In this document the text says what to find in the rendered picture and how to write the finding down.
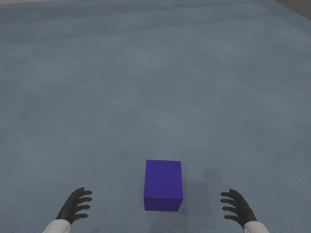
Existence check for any robot left forearm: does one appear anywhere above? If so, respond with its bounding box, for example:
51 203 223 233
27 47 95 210
42 219 71 233

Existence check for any left robot hand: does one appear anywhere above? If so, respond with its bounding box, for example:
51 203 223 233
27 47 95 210
56 187 92 225

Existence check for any robot right forearm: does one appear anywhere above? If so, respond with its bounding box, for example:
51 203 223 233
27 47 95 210
243 220 269 233

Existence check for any right robot hand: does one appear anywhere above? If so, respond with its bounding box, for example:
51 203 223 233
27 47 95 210
221 189 257 230

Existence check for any carton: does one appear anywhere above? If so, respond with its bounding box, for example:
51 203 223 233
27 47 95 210
143 159 184 212

